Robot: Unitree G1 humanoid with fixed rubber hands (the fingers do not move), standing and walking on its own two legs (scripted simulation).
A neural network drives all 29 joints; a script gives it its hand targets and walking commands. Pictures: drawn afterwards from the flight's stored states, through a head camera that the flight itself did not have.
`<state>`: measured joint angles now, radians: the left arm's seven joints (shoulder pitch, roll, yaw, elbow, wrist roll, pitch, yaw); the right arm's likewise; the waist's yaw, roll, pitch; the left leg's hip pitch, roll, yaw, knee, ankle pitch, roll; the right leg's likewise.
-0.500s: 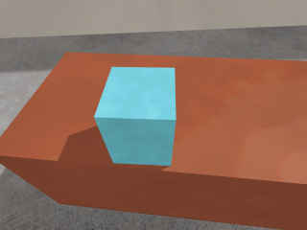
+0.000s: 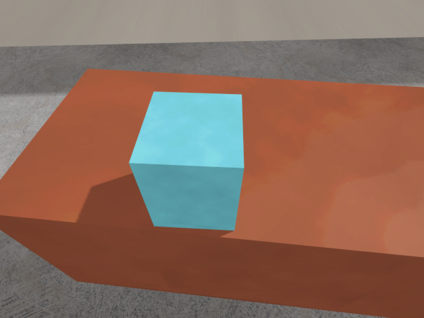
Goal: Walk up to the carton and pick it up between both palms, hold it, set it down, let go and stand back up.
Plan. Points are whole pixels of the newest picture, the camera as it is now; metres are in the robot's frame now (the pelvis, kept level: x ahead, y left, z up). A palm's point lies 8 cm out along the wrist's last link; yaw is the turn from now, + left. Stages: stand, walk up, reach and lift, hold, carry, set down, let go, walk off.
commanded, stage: walk up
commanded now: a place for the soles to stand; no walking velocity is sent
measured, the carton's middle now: (195, 163) +0.43 +0.07 +0.01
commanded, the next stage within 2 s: reach and lift in 0.12 s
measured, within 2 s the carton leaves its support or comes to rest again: neither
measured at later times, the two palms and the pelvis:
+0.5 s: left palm out of the picture +0.12 +0.24 -0.08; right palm out of the picture +0.12 -0.18 -0.10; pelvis -0.06 +0.03 +0.00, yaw +3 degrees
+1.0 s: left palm (96, 303) +0.15 +0.24 -0.05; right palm (318, 310) +0.15 -0.17 -0.07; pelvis -0.05 +0.05 -0.01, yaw +3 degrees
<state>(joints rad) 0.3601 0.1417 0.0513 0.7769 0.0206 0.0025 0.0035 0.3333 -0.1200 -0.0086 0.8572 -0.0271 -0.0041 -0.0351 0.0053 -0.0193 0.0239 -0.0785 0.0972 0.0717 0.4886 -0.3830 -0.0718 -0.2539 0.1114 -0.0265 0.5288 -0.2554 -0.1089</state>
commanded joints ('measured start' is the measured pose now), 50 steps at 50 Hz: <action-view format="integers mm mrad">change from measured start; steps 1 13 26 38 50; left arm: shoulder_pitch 31 -453 -318 -389 -388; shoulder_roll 84 222 105 41 63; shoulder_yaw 18 -36 -54 -169 -126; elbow -78 -233 -432 -431 -371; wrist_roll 8 -44 -22 -42 -47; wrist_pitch -25 331 258 188 127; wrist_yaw -2 9 49 142 120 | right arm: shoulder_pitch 42 -338 -346 -340 -370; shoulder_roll -109 -85 -93 -106 -135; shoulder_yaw -28 -101 -146 -204 -139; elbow -76 -99 -188 -252 -328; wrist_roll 1 52 -58 -58 14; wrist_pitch -20 -37 -161 -63 -119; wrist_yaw -2 59 52 151 115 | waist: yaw -7 -43 -13 -32 -6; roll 71 -47 -26 71 -25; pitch -2 -389 -101 -84 -48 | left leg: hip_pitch -32 -756 -414 -723 -551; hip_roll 32 -81 -48 -25 -55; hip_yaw -31 -21 -36 -59 -51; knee -93 245 -178 -141 -111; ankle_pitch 168 215 -61 -202 -16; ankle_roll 64 141 83 101 94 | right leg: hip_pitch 17 232 245 308 255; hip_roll -136 -265 -113 -107 -126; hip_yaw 173 242 77 53 68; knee -92 217 -156 53 -30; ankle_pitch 279 737 -126 3 40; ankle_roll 62 141 93 82 78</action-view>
